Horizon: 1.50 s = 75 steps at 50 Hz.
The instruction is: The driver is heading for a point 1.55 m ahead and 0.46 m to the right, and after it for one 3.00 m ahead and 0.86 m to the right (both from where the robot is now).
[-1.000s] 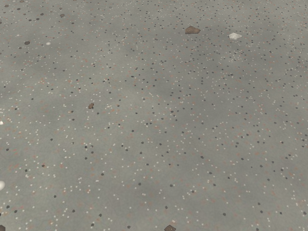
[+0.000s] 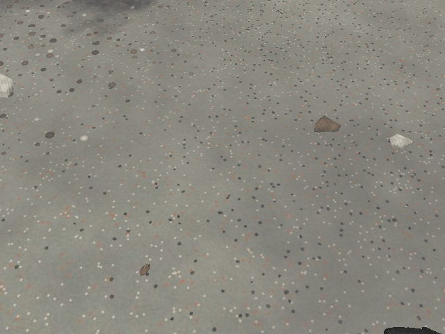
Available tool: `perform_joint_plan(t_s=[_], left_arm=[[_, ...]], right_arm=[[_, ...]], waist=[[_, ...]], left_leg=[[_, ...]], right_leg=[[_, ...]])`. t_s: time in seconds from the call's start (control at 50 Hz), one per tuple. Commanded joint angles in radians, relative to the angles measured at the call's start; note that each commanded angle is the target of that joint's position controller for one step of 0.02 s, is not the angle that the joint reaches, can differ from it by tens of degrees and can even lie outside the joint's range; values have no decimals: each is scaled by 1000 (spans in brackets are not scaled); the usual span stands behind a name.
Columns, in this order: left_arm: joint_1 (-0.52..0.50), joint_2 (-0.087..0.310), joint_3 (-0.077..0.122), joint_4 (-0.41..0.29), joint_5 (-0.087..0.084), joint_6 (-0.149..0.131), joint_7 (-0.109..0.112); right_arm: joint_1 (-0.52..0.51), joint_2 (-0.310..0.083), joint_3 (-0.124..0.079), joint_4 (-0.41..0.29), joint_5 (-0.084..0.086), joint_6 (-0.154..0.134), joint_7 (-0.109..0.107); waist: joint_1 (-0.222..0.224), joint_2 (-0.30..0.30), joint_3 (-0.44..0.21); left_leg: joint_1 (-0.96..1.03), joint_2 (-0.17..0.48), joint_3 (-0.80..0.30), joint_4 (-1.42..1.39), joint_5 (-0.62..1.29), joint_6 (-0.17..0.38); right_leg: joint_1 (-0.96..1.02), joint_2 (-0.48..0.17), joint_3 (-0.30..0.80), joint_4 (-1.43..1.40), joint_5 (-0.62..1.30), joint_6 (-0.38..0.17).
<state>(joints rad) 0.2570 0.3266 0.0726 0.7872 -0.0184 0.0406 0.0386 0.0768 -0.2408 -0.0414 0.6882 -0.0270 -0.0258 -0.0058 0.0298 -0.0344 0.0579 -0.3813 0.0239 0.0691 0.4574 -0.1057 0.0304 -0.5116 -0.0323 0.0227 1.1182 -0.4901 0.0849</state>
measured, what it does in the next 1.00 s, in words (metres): steps on the spot, turning right: right foot, then left foot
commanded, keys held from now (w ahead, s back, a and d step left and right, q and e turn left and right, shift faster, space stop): e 0.66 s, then no key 0.30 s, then w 0.04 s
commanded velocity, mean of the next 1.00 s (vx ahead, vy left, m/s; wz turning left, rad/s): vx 0.03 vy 0.00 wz -0.47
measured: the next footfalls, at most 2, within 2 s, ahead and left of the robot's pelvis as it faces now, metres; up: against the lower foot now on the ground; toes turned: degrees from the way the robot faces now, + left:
right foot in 0.22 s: +0.07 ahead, -0.14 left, +0.00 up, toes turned -11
left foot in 0.68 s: +0.14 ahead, +0.08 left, +0.00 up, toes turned -29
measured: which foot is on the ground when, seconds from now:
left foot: down 0.00-0.22, up 0.24-0.66, down 0.68-1.00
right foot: up 0.00-0.20, down 0.22-0.68, up 0.70-1.00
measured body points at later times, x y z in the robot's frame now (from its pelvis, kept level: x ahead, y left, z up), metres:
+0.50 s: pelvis +0.03 -0.04 +0.01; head +0.06 -0.08 +0.46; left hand +0.25 +0.20 -0.07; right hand +0.10 -0.36 -0.11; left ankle +0.10 +0.12 -0.67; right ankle +0.03 -0.13 -0.73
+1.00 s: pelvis +0.04 -0.02 +0.00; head +0.07 -0.02 +0.45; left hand +0.30 +0.16 -0.10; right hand +0.02 -0.31 -0.11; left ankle +0.10 +0.10 -0.73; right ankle -0.04 -0.13 -0.72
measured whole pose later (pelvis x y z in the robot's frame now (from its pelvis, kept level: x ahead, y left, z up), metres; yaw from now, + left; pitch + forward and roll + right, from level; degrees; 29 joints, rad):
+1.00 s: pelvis +0.04 -0.02 +0.00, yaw -29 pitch +0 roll +0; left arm 0.19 0.30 0.06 0.68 -0.01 0.05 0.03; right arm 0.15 -0.26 -0.04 0.81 0.01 0.01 -0.01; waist -0.02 -0.02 0.05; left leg -0.23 0.01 -0.01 0.47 -0.25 0.00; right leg -0.26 0.00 0.06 0.60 -0.35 0.08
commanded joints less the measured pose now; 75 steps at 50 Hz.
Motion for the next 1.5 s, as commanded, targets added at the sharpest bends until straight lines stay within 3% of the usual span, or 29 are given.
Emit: perform_joint_plan(t_s=[0.02,0.2,0.22,0.24,0.26,0.28,0.32,0.38,0.58,0.66,0.68,0.7,0.72,0.74,0.78,0.9,1.0,1.04,1.06,1.08,1.12,1.24,1.3,1.36,1.38,1.4,1.42,1.46,1.5], left_arm=[[100,43,19,-59,8,19,5],[33,73,30,-119,13,24,-47],[58,99,42,-112,20,23,-42],[72,198,66,-127,21,20,-25],[38,281,75,-165,40,9,-22],[43,232,65,-168,57,-16,-29],[-52,181,52,-177,31,-40,-25],[-88,133,30,-195,17,-34,-8],[-80,170,50,-222,11,-5,-7],[-135,158,47,-238,-10,6,-7],[-115,127,38,-239,-6,6,-4],[-48,61,20,-229,14,4,-7],[-68,116,39,-259,8,-6,-4],[-45,182,58,-231,19,-12,-1],[-24,161,64,-183,12,0,1],[-96,39,11,-201,12,2,-7],[-26,39,5,-148,9,-2,-15],[26,117,17,-149,18,-4,-5],[68,202,42,-120,21,-4,-12],[82,182,40,-129,24,-19,-21],[94,146,25,-107,35,-57,-15],[62,120,23,-112,4,-86,-16],[80,141,30,-102,-5,-87,-30],[72,105,17,-95,1,-85,-36],[74,59,1,-95,11,-88,-36],[89,-21,-24,-145,23,-101,-34],[81,33,-9,-169,-7,-118,-23],[22,110,13,-159,-31,-126,-25],[11,80,12,-142,-3,-125,-29]], right_arm=[[-42,-150,-46,-41,-2,-14,-13],[-34,-210,-69,23,48,23,-19],[8,-180,-64,45,49,29,-18],[46,-125,-51,47,24,34,-13],[-19,-130,-51,-7,4,32,-21],[-82,-166,-62,-14,8,32,-27],[-29,-171,-74,20,24,38,-37],[-1,-168,-78,36,18,34,-39],[-27,-151,-61,26,39,11,-7],[59,-162,-69,46,38,-7,8],[93,-200,-79,54,28,-7,6],[82,-258,-86,40,11,1,0],[73,-281,-88,43,-17,3,4],[32,-227,-73,18,-7,-3,2],[-29,-174,-56,8,18,-3,-3],[12,-166,-41,40,23,17,-14],[58,-180,-32,73,43,28,-2],[77,-132,-11,77,17,6,12],[65,-90,-2,54,23,-10,13],[-34,-150,-13,34,36,-19,9],[-57,-187,-40,22,62,-27,7],[-48,-102,-15,44,42,-68,52],[-27,-128,-14,47,52,-62,59],[150,-170,-33,110,58,-55,46],[256,-208,-48,134,61,-58,36],[351,-336,-73,140,43,-60,28],[376,-335,-71,146,34,-66,41],[246,-224,-38,117,30,-75,40],[191,-182,-24,103,17,-74,36]], waist=[[15,182,-143],[20,137,-148],[21,82,-133],[-8,-172,-105],[2,-316,-70],[44,-191,-113],[-19,-94,-115],[-41,-94,-154],[-4,-132,-144],[-58,-123,-157],[-54,-73,-177],[-3,159,-195],[-4,331,-130],[-7,224,-116],[13,151,-93],[-40,210,-118],[-24,190,-122],[-22,38,-149],[-25,-192,-139],[52,-183,-44],[41,-186,66],[23,-117,-1],[7,-117,0],[-87,-71,-23],[-137,-5,-65],[-142,281,-146],[-146,334,-167],[-98,185,-11],[-64,138,7]], left_leg=[[81,261,-150,-214,113,212],[139,284,-38,-90,5,126],[90,240,5,5,-81,62],[-77,120,121,278,-282,-45],[-302,-31,51,501,-557,-105],[-307,-21,-85,644,-544,-91],[-312,6,-130,664,-373,-70],[-244,-15,-130,669,-265,-92],[-53,-66,-154,234,-257,-107],[124,-65,-137,-74,-84,-68],[236,30,-189,-120,19,-33],[334,239,-387,-145,185,51],[264,365,-590,-162,290,228],[244,364,-553,-159,267,263],[241,244,-383,-130,201,184],[291,176,-240,-104,285,181],[190,159,-239,-92,40,140],[3,75,-165,35,-239,33],[-81,-52,-4,161,-359,-26],[-143,-47,-14,275,-393,-46],[-295,10,-88,495,-448,-19],[-137,17,-36,241,-177,-10],[28,-4,-22,140,-100,-18],[272,-29,-12,83,-91,6],[408,28,-93,36,-134,37],[574,277,-485,-107,-308,156],[567,373,-837,-284,-603,265],[430,322,-653,-285,-570,211],[346,237,-473,-295,-345,175]], right_leg=[[45,-45,-2,-61,90,0],[270,-5,-91,-526,254,-109],[334,3,-54,-619,324,-144],[417,-186,231,-761,575,-225],[406,-364,511,-810,673,-414],[379,-334,478,-824,609,-435],[381,-234,341,-800,525,-324],[370,-184,282,-775,650,-300],[350,-148,419,-737,553,-314],[327,-90,463,-666,549,-255],[258,-48,418,-605,417,-205],[131,79,258,-387,81,-141],[-35,169,145,-209,-182,-90],[-40,115,180,-39,-147,-58],[-47,110,173,44,-39,-25],[90,49,64,-271,40,18],[394,61,-35,-768,282,-35],[583,-85,148,-737,325,-117],[514,-176,295,-787,19,-229],[437,-239,446,-916,-205,-308],[420,-283,524,-984,-217,-338],[415,-163,240,-964,132,-269],[312,-179,226,-946,120,-274],[188,-153,188,-819,113,-227],[118,-93,121,-627,168,-186],[-85,34,-8,-222,43,-102],[-234,76,62,4,-93,-85],[-311,-36,75,83,76,-124],[-255,-86,67,6,209,-124]])
Keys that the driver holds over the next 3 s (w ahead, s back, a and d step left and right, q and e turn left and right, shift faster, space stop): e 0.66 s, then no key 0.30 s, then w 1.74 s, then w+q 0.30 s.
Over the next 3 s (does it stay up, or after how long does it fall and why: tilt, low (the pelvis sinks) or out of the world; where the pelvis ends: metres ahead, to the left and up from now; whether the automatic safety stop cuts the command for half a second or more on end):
stays up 0.90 -0.46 -0.01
